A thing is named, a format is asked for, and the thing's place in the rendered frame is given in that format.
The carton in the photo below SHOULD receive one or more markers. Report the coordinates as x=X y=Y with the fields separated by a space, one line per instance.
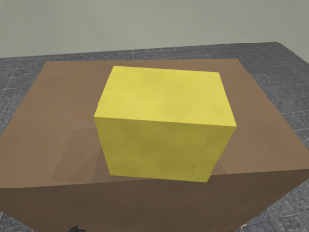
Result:
x=163 y=123

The pedestal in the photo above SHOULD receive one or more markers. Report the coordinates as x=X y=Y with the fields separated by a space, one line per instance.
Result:
x=54 y=174

